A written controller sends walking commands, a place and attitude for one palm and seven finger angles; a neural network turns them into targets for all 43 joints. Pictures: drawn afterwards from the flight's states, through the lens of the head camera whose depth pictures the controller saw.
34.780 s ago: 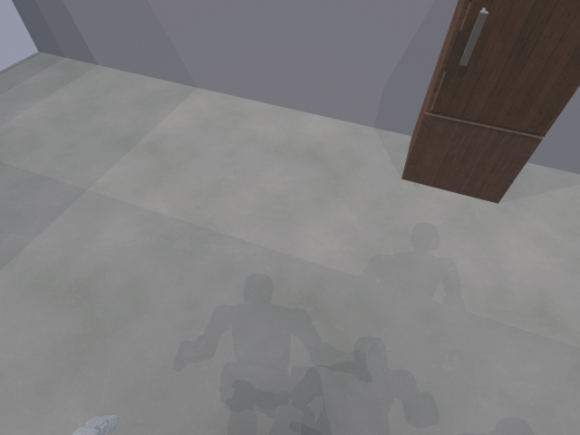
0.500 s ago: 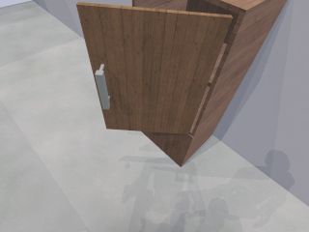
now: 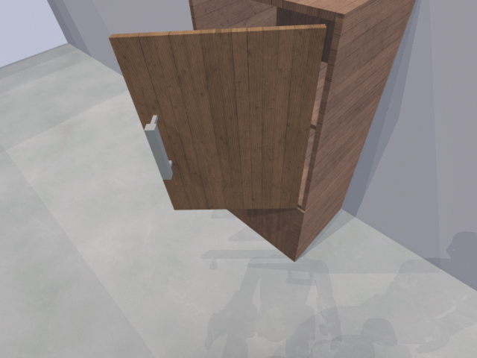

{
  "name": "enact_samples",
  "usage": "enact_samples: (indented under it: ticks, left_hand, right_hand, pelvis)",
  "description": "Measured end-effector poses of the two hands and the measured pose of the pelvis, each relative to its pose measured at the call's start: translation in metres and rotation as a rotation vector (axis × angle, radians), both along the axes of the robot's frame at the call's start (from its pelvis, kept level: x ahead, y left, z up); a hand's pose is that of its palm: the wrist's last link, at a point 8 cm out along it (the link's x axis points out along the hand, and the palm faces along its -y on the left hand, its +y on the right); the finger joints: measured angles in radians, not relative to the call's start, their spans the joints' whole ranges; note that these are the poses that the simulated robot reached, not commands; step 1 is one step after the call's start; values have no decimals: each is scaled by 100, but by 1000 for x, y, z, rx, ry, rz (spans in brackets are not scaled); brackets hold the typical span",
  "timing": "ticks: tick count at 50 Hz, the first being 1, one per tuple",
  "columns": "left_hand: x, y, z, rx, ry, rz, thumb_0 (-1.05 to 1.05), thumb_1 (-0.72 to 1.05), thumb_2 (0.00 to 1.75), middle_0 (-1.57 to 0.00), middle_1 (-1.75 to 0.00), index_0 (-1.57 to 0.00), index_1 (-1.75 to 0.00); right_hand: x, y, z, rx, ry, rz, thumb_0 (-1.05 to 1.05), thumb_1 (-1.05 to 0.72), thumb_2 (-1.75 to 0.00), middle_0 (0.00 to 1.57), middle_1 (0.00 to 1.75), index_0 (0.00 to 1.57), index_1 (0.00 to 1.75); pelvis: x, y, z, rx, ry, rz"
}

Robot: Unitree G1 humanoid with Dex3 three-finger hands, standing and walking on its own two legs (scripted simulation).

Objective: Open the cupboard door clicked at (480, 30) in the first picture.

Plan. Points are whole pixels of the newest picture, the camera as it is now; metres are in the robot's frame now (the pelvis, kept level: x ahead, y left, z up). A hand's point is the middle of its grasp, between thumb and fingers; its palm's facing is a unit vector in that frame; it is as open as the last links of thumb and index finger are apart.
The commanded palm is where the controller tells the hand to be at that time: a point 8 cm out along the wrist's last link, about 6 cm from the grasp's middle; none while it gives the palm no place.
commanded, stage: come to a stop and stand still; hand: left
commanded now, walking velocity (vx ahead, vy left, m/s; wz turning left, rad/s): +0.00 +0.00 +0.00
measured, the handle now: (161, 148) +0.61 +0.25 -0.03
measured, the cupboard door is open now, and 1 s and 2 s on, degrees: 43 43 43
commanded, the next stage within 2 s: look again from close up in 0.80 s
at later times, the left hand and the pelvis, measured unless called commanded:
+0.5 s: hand out of the picture +0.04 +0.15 -0.17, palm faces +0.02 -0.97 -0.23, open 7.3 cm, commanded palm none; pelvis +0.02 -0.03 +0.00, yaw +0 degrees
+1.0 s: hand out of the picture +0.04 +0.14 -0.17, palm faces +0.04 -0.98 -0.22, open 7.3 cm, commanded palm none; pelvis +0.04 -0.04 +0.00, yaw +1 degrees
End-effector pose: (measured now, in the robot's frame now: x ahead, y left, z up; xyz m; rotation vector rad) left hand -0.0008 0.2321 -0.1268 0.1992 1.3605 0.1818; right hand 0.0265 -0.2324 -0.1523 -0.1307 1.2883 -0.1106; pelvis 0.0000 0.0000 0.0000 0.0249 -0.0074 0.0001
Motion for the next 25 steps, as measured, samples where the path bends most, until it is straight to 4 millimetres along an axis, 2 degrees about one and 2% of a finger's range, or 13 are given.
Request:
enact_samples:
  ticks: [6, 12, 17, 25]
  left_hand:
    - [9, -17, -5, -26, 12, -5, 1, 92, 90, -20, -30, -20, -30]
    - [21, -23, -6, -24, 7, -7, 2, 93, 90, -20, -30, -20, -30]
    - [29, -27, -6, -20, 2, -6, 1, 93, 90, -20, -30, -20, -30]
    - [34, -33, -6, -17, 4, 4, 1, 93, 90, -20, -30, -20, -30]
  right_hand:
    - [-40, -6, 2, -5, 129, -29, 0, -91, -90, 20, 30, 19, 30]
    - [-58, -4, 3, 12, 200, -47, 0, -91, -90, 20, 30, 19, 30]
    - [-54, 0, 2, 30, 206, -52, 0, -91, -90, 20, 30, 19, 30]
    - [-27, 1, 0, 45, 160, -44, 0, -91, -90, 20, 30, 19, 30]
  pelvis:
    - [5, -10, 2, -1, 1, 3]
    - [11, -19, 3, -3, -2, 7]
    - [16, -24, 3, -5, -1, 8]
    - [24, -29, 3, -7, 3, 8]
